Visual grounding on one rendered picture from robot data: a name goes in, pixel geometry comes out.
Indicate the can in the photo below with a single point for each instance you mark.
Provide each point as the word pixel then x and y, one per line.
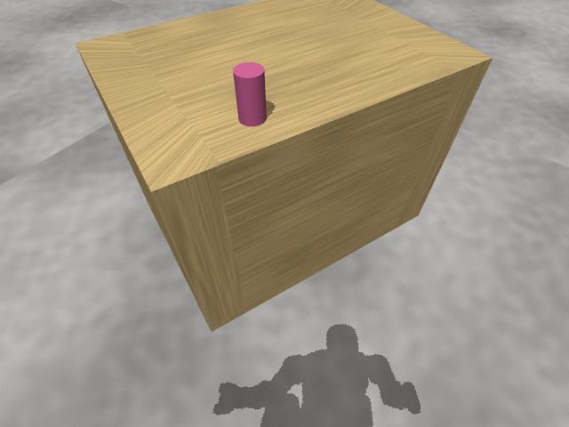
pixel 249 78

